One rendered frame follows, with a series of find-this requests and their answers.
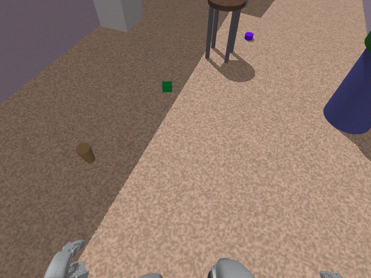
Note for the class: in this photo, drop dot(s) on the potted plant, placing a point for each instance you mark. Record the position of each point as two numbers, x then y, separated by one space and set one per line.
349 108

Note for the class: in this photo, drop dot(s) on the left robot hand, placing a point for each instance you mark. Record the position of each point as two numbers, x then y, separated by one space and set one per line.
61 263

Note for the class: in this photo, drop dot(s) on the stool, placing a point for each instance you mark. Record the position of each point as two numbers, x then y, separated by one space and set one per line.
233 6

